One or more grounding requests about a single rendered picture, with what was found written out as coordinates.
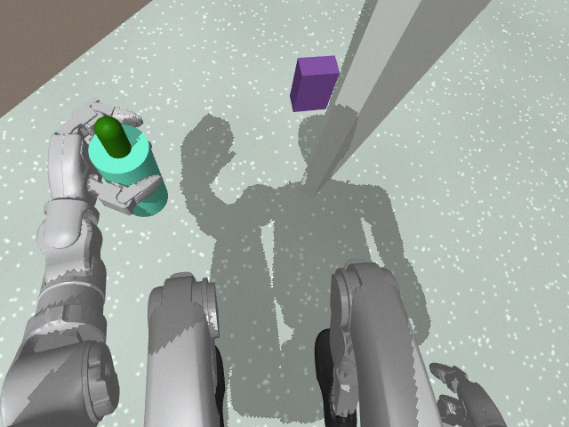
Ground left robot hand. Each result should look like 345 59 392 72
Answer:
48 97 163 215

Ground left robot arm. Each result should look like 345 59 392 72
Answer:
0 197 120 427

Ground right robot foot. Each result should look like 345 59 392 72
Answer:
315 328 357 427

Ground right robot hand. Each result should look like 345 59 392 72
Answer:
429 363 507 427

